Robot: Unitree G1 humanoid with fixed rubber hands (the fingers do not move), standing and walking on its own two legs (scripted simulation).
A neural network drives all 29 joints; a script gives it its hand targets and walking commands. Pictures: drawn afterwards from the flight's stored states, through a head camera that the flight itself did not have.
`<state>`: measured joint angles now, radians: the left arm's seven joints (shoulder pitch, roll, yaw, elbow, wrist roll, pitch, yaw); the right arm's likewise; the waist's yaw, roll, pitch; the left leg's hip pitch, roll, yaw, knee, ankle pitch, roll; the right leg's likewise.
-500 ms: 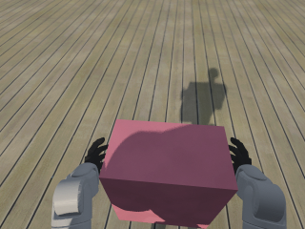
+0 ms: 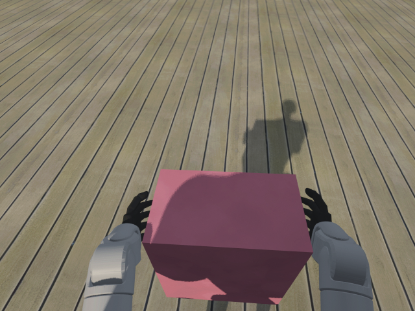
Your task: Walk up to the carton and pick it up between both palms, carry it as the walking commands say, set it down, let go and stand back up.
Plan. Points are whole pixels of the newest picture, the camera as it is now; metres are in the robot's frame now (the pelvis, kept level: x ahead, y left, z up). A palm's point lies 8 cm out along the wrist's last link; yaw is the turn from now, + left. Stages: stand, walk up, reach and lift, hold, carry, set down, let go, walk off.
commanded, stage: carry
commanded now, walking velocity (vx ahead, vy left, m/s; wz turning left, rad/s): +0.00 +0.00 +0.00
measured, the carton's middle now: (224, 242) +0.26 -0.01 -0.03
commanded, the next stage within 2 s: hold in 1.14 s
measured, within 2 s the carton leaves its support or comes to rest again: neither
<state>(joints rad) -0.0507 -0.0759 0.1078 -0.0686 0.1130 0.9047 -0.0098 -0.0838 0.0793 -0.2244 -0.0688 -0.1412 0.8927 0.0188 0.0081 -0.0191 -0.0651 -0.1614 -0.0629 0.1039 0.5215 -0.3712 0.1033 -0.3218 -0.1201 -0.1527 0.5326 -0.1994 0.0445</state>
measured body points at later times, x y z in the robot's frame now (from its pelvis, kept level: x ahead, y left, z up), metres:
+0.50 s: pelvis +0.00 -0.03 +0.00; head -0.01 -0.03 +0.45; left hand +0.27 +0.13 +0.02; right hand +0.27 -0.22 +0.03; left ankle -0.05 +0.05 -0.73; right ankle +0.04 -0.15 -0.73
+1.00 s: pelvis +0.00 -0.04 +0.00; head -0.02 -0.03 +0.45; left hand +0.26 +0.12 +0.02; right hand +0.27 -0.23 +0.03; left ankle -0.05 +0.05 -0.73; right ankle +0.04 -0.15 -0.73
